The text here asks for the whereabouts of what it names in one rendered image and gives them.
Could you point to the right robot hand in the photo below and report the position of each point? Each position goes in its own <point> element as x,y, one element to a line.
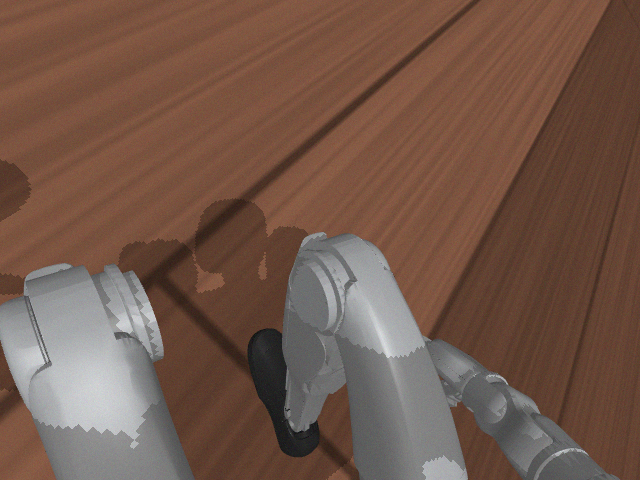
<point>455,366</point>

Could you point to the right robot arm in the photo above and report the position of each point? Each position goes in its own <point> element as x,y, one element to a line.
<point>536,447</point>

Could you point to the right robot foot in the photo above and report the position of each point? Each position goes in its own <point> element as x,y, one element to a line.
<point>268,370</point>

